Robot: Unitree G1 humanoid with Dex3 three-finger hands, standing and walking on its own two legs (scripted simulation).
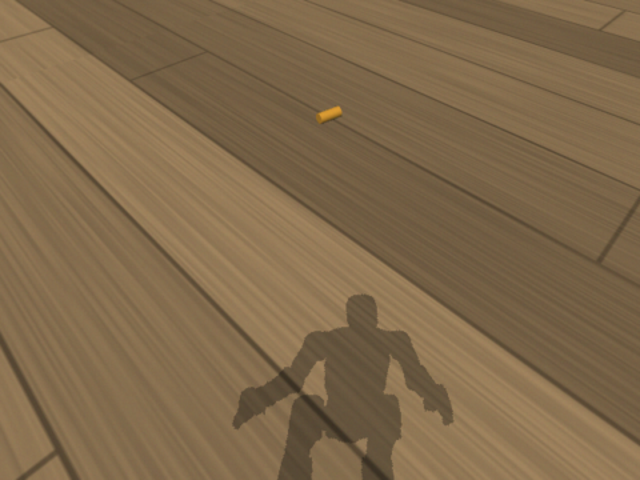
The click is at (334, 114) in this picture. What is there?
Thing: lying can
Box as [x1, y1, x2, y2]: [316, 106, 341, 123]
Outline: 340,108 336,106 317,113 317,121 320,123 339,116 341,114
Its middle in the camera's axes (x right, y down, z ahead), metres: +0.05 -0.71 +2.23
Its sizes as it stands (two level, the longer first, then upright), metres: 0.138 0.058 0.058
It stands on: the floor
